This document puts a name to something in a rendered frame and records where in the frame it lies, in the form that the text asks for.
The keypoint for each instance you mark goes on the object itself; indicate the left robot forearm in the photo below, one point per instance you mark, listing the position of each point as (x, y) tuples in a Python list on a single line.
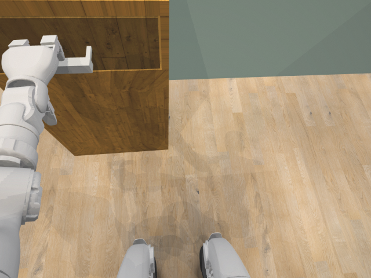
[(23, 105)]

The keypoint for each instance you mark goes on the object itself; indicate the drawer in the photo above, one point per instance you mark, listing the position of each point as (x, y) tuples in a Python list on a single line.
[(118, 42)]

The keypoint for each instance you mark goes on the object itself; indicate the handle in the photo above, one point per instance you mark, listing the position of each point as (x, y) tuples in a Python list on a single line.
[(76, 65)]

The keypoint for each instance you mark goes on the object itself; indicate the cabinet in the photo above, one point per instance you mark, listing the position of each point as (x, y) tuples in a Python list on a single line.
[(107, 111)]

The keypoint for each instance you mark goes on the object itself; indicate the robot right shin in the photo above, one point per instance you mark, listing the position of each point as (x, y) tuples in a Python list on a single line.
[(213, 235)]

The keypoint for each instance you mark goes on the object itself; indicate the left robot upper arm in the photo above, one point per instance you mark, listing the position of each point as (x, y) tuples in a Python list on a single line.
[(20, 202)]

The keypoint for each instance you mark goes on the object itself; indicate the right robot thigh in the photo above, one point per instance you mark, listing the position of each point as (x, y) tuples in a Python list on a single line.
[(220, 256)]

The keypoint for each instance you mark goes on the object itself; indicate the left robot hand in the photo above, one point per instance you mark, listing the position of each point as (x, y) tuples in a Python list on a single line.
[(40, 62)]

